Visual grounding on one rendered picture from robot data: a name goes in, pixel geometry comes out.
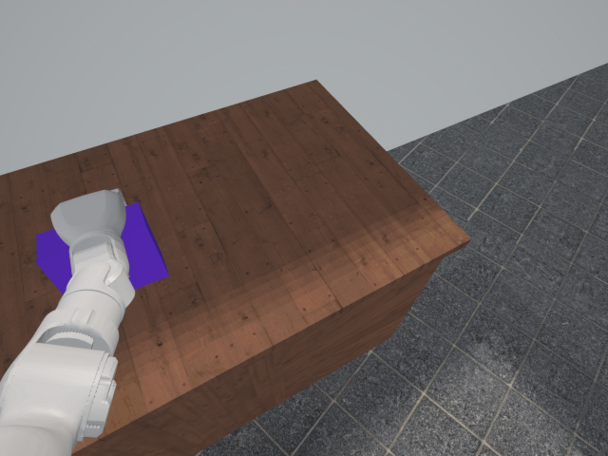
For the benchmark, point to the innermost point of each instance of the robot left upper arm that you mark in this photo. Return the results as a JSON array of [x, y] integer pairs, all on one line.
[[58, 396]]

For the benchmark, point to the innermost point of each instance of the sponge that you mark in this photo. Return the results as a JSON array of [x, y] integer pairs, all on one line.
[[146, 264]]

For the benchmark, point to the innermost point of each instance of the table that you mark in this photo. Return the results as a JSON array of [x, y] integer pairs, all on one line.
[[294, 243]]

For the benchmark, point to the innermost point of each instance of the left robot forearm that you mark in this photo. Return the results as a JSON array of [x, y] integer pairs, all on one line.
[[89, 313]]

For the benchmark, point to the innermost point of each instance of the robot left hand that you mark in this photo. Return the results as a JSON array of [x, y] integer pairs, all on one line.
[[99, 211]]

